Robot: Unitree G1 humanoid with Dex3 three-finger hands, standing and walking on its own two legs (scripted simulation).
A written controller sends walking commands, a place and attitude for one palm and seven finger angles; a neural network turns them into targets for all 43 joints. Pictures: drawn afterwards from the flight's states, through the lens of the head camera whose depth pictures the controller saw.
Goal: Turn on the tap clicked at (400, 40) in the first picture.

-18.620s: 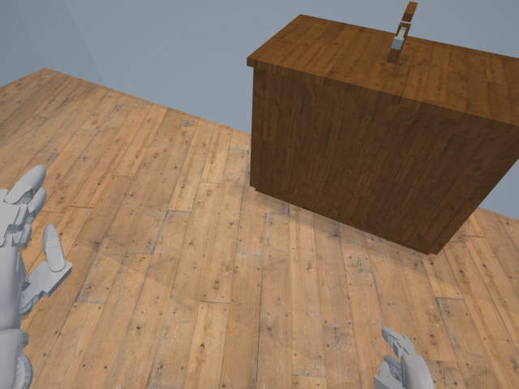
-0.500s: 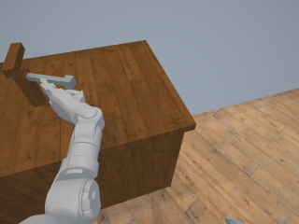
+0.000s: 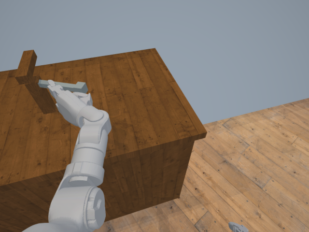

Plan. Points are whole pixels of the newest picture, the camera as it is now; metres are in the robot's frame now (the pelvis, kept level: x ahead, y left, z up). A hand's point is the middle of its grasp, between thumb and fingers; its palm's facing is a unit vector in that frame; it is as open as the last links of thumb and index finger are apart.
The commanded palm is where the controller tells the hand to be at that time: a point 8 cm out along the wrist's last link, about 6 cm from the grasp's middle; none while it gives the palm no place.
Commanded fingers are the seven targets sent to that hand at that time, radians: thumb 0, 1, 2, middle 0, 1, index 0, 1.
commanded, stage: lift the hand up off the lever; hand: left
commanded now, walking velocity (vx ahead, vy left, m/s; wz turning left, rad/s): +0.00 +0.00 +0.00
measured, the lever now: (80, 88) +0.47 +0.23 +0.13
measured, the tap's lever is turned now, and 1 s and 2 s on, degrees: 62 62 62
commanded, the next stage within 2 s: draw the hand back beside the body in 1.78 s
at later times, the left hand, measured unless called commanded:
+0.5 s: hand (89, 93) +0.42 +0.18 +0.16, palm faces +0.81 -0.58 -0.09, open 7.8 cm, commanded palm +0.37 +0.20 +0.16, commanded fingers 0.00 0.90 0.90 -0.15 -0.15 -0.15 -0.15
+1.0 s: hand (87, 90) +0.41 +0.18 +0.18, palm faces +0.78 -0.62 -0.05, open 7.8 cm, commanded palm +0.36 +0.20 +0.18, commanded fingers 0.00 0.90 0.90 -0.15 -0.15 -0.15 -0.15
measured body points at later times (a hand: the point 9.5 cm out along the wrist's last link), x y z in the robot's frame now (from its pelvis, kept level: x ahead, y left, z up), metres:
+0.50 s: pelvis +0.00 -0.01 +0.00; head +0.00 -0.03 +0.45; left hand +0.38 +0.21 +0.17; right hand +0.14 -0.24 -0.12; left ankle +0.02 +0.13 -0.72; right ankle -0.02 -0.08 -0.72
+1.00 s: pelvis +0.00 -0.01 +0.01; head -0.02 -0.03 +0.46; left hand +0.36 +0.21 +0.19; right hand +0.17 -0.24 -0.10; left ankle +0.02 +0.13 -0.72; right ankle -0.02 -0.08 -0.72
